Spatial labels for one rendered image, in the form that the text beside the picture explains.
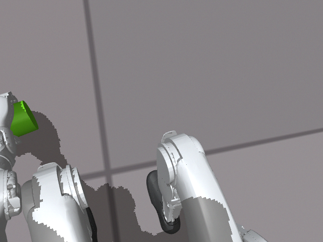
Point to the left robot hand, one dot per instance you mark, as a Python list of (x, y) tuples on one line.
[(7, 112)]

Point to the right robot foot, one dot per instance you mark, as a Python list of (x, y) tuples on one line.
[(156, 200)]

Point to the can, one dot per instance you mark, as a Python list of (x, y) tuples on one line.
[(24, 121)]

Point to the left robot foot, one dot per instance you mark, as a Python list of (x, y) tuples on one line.
[(92, 224)]

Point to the right robot hand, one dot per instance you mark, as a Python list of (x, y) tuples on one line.
[(250, 235)]

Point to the left robot arm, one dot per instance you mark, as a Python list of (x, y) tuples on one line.
[(10, 190)]

